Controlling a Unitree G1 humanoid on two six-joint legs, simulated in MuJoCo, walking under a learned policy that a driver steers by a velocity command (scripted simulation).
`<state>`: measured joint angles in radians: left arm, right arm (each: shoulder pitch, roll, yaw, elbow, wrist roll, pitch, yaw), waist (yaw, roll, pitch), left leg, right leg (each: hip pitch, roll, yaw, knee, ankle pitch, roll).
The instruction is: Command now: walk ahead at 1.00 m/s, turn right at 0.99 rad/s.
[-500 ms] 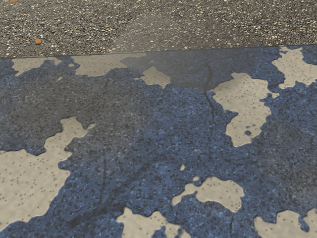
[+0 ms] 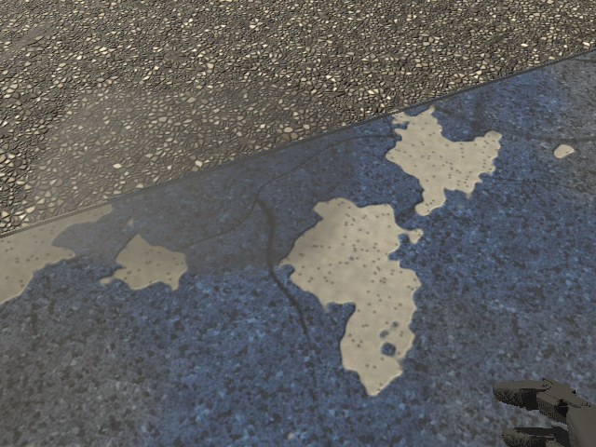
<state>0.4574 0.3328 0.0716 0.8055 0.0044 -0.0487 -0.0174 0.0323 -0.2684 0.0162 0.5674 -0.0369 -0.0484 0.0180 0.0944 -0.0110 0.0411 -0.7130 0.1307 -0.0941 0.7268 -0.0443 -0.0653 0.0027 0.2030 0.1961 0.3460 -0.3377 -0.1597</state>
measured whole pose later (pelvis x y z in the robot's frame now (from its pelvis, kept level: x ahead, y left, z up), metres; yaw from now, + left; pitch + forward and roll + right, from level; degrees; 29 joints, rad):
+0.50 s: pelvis +0.43 +0.00 -0.02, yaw -28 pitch +1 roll +2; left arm -0.09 0.32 0.01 0.56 0.03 0.01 -0.10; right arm 0.53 -0.28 -0.04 0.89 -0.03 -0.08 -0.01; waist -0.08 -0.04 0.05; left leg 0.26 0.01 0.32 0.23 -0.45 -0.07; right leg -0.74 0.00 -0.15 0.80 -0.07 -0.17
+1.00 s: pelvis +0.85 -0.25 -0.02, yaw -58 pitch +2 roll +1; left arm 0.41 0.38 0.09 0.82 0.00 -0.05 -0.01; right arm 0.04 -0.28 0.00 0.58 -0.05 -0.07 -0.02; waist 0.10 -0.03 0.05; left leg -0.52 0.04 -0.02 0.64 -0.15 -0.06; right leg -0.08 0.17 0.24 0.97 -0.49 -0.14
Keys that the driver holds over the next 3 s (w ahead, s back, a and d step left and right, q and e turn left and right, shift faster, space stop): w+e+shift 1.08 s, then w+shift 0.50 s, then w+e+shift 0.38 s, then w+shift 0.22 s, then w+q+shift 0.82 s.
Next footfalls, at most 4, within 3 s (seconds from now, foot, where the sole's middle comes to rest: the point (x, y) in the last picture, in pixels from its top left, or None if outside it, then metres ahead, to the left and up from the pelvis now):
0.10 left None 0.30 0.18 -0.77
0.56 right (385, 378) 0.63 -0.13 -0.77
0.96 left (441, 236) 1.06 -0.28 -0.77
1.38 right None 1.02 -0.75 -0.77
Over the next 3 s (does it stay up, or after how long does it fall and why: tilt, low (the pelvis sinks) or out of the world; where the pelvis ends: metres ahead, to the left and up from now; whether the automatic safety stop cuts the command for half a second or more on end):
stays up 1.16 -2.09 0.00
